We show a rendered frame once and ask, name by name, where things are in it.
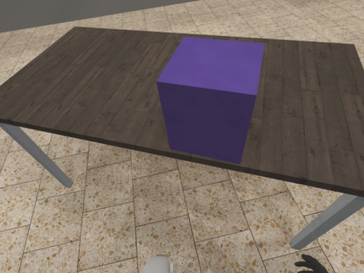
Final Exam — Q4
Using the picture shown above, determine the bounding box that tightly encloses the table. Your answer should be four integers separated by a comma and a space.
0, 27, 364, 250

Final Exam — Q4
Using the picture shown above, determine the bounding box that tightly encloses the robot left thigh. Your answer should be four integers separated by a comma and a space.
140, 256, 173, 273

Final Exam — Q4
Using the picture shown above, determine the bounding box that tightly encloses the carton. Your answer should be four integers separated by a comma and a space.
156, 37, 265, 164

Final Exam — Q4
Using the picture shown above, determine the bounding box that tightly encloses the robot right hand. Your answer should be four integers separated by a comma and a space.
295, 254, 328, 273

